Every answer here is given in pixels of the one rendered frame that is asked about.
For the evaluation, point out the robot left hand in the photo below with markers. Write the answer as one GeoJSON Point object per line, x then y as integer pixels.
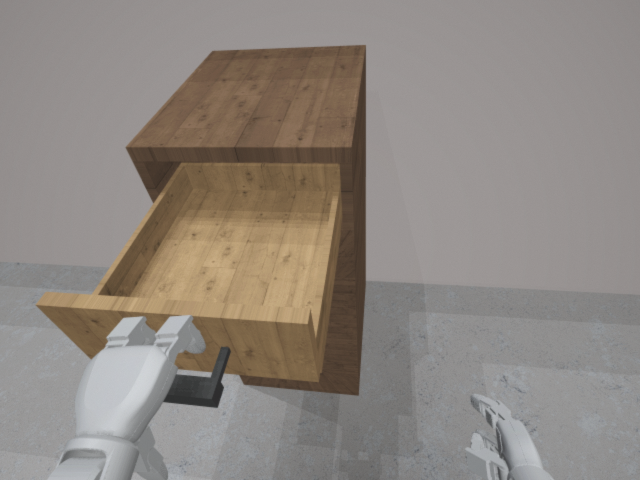
{"type": "Point", "coordinates": [124, 385]}

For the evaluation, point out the drawer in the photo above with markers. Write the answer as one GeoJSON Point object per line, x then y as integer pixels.
{"type": "Point", "coordinates": [248, 249]}

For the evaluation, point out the handle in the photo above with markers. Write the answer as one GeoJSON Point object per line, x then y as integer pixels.
{"type": "Point", "coordinates": [200, 391]}

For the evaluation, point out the cabinet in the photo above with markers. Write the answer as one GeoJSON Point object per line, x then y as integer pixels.
{"type": "Point", "coordinates": [281, 105]}

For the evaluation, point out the robot right hand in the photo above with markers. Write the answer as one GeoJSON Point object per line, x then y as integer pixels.
{"type": "Point", "coordinates": [493, 457]}

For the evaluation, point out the robot left forearm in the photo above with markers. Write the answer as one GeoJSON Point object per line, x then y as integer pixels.
{"type": "Point", "coordinates": [96, 457]}

